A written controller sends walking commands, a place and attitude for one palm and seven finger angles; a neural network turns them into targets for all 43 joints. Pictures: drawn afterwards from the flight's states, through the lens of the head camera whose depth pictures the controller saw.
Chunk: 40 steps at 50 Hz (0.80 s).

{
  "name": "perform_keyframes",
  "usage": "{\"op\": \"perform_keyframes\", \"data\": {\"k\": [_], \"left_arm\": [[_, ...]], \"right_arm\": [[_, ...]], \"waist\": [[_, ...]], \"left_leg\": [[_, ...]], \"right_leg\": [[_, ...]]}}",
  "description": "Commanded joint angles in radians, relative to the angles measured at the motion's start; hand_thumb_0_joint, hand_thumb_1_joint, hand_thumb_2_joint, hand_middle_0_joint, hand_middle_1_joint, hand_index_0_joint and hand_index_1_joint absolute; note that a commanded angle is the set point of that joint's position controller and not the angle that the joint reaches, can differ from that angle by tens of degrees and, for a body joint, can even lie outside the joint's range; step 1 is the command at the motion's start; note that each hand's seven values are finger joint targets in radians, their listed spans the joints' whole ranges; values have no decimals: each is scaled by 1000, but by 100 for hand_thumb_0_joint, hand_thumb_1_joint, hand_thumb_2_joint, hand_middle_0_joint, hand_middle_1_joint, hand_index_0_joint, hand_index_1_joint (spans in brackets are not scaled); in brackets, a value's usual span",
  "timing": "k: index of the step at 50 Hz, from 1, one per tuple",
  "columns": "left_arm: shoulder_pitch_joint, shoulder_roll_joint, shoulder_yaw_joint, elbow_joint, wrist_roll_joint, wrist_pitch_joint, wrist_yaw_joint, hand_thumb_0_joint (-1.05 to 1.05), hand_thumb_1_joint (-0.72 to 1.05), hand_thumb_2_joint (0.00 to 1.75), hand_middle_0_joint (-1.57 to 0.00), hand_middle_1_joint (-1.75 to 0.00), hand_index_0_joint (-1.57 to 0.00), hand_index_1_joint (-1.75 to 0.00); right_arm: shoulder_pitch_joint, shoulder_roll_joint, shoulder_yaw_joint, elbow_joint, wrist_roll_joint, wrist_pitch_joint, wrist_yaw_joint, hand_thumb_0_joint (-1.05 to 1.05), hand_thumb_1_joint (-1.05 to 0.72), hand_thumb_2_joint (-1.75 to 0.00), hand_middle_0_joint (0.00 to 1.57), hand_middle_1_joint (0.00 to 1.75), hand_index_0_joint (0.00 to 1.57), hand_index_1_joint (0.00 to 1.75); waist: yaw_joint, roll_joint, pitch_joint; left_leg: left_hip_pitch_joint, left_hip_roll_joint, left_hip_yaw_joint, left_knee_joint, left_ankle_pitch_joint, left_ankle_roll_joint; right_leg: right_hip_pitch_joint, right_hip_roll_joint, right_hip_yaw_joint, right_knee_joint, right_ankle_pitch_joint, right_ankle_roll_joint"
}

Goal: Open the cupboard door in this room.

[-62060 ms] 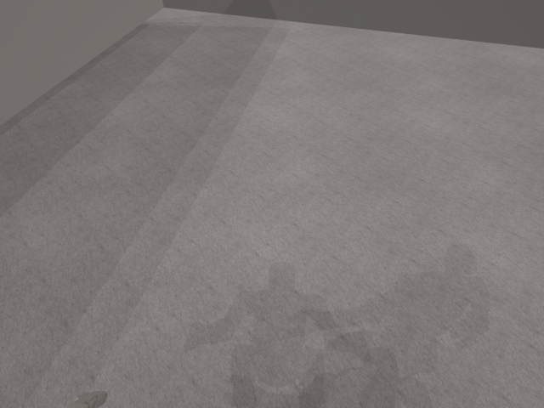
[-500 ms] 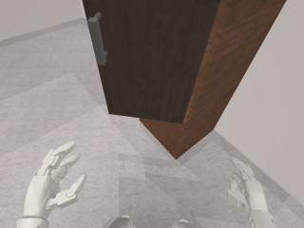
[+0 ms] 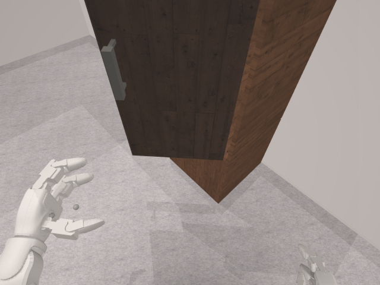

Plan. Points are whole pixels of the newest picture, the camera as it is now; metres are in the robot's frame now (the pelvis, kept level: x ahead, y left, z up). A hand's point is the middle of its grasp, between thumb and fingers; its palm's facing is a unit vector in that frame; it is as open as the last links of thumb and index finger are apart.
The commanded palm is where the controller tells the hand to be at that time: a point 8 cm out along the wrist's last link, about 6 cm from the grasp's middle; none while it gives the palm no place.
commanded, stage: raise the hand with hooked fingers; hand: left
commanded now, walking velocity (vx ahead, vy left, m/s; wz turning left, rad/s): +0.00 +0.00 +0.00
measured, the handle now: (116, 70) +0.59 +0.23 +0.12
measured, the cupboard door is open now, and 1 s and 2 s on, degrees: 43 43 43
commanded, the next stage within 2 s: move the hooked fingers beside the handle in 1.08 s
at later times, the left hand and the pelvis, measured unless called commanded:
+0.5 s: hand (41, 165) +0.29 +0.28 +0.13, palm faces +0.06 -1.00 -0.05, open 13.9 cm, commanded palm +0.26 +0.32 +0.13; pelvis +0.01 +0.01 +0.02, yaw +0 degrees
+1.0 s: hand (51, 154) +0.31 +0.27 +0.14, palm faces +0.06 -1.00 -0.04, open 14.0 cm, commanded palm +0.27 +0.31 +0.14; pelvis +0.01 -0.01 +0.03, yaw -1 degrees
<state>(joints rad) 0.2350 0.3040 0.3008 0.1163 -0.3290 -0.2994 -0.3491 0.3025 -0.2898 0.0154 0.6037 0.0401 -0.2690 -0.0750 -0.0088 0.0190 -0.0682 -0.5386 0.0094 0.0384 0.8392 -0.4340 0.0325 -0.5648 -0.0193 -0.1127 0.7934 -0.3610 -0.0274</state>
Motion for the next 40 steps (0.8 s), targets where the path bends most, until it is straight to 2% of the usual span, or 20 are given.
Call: {"op": "perform_keyframes", "data": {"k": [1, 3, 6, 9, 11, 12, 15, 16, 19, 21, 23, 25, 27, 29, 31, 32, 33, 36, 37, 40], "left_arm": [[-182, 208, 114, -202, -23, -56, -5, 0, -31, 38, -29, -108, -29, -108], [-226, 217, 116, -193, -27, -40, -14, 0, -36, 36, -29, -111, -29, -111], [-253, 230, 122, -178, -21, -14, -26, 0, -43, 33, -29, -115, -29, -115], [-306, 244, 135, -112, -28, 36, -53, 0, -50, 30, -30, -120, -30, -120], [-351, 257, 141, -89, -26, 63, -67, 0, -50, 30, -30, -120, -30, -120], [-388, 275, 150, -104, -29, 69, -73, 0, -50, 30, -30, -120, -30, -120], [-434, 292, 163, -100, -26, 85, -82, 0, -50, 30, -30, -120, -30, -120], [-447, 292, 163, -86, -27, 91, -85, 0, -50, 30, -30, -120, -30, -120], [-502, 322, 180, -39, -26, 110, -101, 0, -50, 30, -30, -120, -30, -120], [-541, 331, 182, -21, -23, 123, -107, 0, -50, 30, -30, -120, -30, -120], [-587, 368, 200, -20, -21, 133, -117, 0, -50, 30, -30, -120, -30, -120], [-587, 392, 225, 2, -20, 138, -120, 0, -50, 30, -30, -120, -30, -120], [-606, 409, 236, 27, -28, 147, -131, 0, -50, 30, -30, -120, -30, -120], [-647, 416, 237, 55, -26, 155, -138, 0, -50, 30, -30, -120, -30, -120], [-608, 372, 205, 100, -27, 165, -148, 0, -50, 30, -30, -120, -30, -120], [-591, 368, 208, 112, -35, 169, -157, 0, -50, 30, -30, -120, -30, -120], [-582, 369, 206, 104, -33, 170, -161, 0, -50, 30, -30, -120, -30, -120], [-592, 399, 228, 42, -24, 161, -148, 0, -50, 30, -30, -120, -30, -120], [-585, 416, 243, 33, -25, 158, -143, 0, -50, 30, -30, -120, -30, -120], [-590, 412, 256, 49, -24, 149, -123, 0, -50, 30, -30, -120, -30, -120]], "right_arm": [[-84, -113, -36, -151, 1, -73, -13, 0, -90, -90, 20, 30, 20, 30], [-85, -115, -32, -149, 0, -67, -14, 0, -90, -90, 20, 30, 20, 30], [-90, -115, -29, -148, 2, -66, -16, 0, -90, -90, 20, 30, 20, 30], [-93, -120, -22, -147, 5, -51, -20, 0, -90, -90, 20, 30, 20, 30], [-102, -119, -17, -149, 8, -46, -25, 0, -90, -90, 20, 30, 20, 30], [-106, -120, -13, -151, 7, -43, -26, 0, -90, -90, 20, 30, 20, 30], [-104, -114, -10, -152, 7, -41, -28, 0, -90, -90, 20, 30, 20, 30], [-108, -114, -7, -150, 8, -40, -29, 0, -90, -90, 20, 30, 20, 30], [-107, -117, -3, -144, 9, -30, -34, 0, -90, -90, 20, 30, 20, 30], [-112, -115, 0, -142, 12, -29, -37, 0, -90, -90, 20, 30, 20, 30], [-117, -117, 5, -144, 11, -26, -38, 0, -90, -90, 20, 30, 20, 30], [-107, -117, 2, -143, 10, -25, -42, 0, -90, -90, 20, 30, 20, 30], [-110, -120, 5, -144, 10, -22, -42, 0, -90, -90, 20, 30, 20, 30], [-114, -121, 5, -139, 14, -19, -44, 0, -90, -90, 20, 30, 20, 30], [-106, -125, 1, -139, 17, -19, -42, 0, -90, -90, 20, 30, 20, 30], [-105, -125, 1, -147, 14, -19, -37, 0, -90, -90, 20, 30, 20, 30], [-103, -128, -3, -146, 17, -19, -34, 0, -90, -90, 20, 30, 20, 30], [-98, -128, -9, -152, 13, -19, -28, 0, -90, -90, 20, 30, 20, 30], [-98, -129, -8, -154, 9, -19, -25, 0, -90, -90, 20, 30, 20, 30], [-97, -126, -10, -152, 11, -14, -28, 0, -90, -90, 20, 30, 20, 30]], "waist": [[23, 57, -180], [19, 54, -174], [28, 90, -176], [26, 34, -141], [27, 46, -129], [33, 79, -138], [31, 52, -172], [29, 70, -155], [27, 49, -144], [26, 68, -140], [30, 87, -148], [33, 61, -182], [39, 46, -169], [33, 70, -148], [33, 54, -138], [40, 26, -136], [40, 30, -152], [46, 63, -191], [53, 60, -190], [44, 36, -167]], "left_leg": [[91, -5, -73, -175, 268, -17], [117, -5, -75, -185, 297, -18], [160, -1, -78, -206, 339, -24], [159, -1, -81, -227, 336, -24], [166, 0, -84, -243, 319, -26], [188, -2, -84, -243, 343, -27], [225, 3, -91, -260, 365, -29], [231, 2, -87, -262, 356, -27], [233, 3, -90, -279, 352, -27], [245, 2, -92, -290, 344, -28], [259, 0, -93, -301, 339, -27], [278, 1, -91, -305, 367, -24], [272, 0, -89, -309, 371, -24], [270, -2, -85, -321, 347, -21], [267, -1, -85, -324, 346, -20], [266, -2, -82, -319, 361, -19], [269, -3, -77, -316, 375, -17], [288, -3, -74, -313, 413, -18], [287, -3, -72, -310, 423, -19], [265, -5, -64, -320, 369, -13]], "right_leg": [[191, 17, 56, -123, 177, 4], [206, 21, 54, -131, 214, 3], [220, 22, 47, -142, 246, -1], [236, 28, 44, -161, 260, -1], [236, 27, 43, -174, 241, -2], [254, 31, 46, -175, 259, -9], [266, 32, 42, -189, 269, -4], [256, 31, 45, -198, 266, -5], [272, 33, 45, -213, 266, -7], [271, 31, 45, -224, 254, -7], [288, 31, 51, -238, 249, -12], [308, 30, 50, -244, 274, -8], [324, 33, 54, -252, 285, -10], [315, 29, 57, -265, 268, -10], [301, 28, 52, -265, 262, -9], [315, 29, 56, -264, 283, -12], [321, 27, 58, -260, 301, -9], [330, 24, 58, -255, 327, -8], [343, 27, 62, -253, 337, -11], [328, 26, 64, -265, 303, -6]]}}
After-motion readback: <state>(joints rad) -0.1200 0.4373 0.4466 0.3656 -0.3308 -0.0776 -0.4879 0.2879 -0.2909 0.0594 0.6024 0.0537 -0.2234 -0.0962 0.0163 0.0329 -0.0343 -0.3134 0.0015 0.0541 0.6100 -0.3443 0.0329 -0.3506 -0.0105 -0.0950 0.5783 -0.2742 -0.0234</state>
